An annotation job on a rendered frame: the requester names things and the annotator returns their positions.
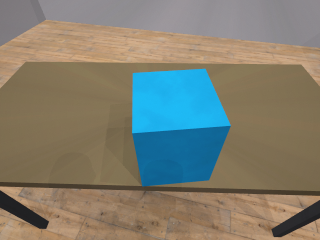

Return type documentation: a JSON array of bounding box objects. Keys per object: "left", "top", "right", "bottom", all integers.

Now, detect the carton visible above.
[{"left": 132, "top": 69, "right": 231, "bottom": 187}]

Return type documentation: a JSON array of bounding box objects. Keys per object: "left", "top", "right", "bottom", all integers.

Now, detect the table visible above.
[{"left": 0, "top": 61, "right": 320, "bottom": 238}]

